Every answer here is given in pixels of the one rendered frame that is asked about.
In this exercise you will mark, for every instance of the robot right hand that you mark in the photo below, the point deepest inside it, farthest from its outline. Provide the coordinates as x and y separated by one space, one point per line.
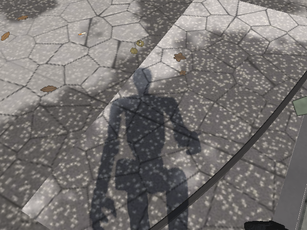
263 225

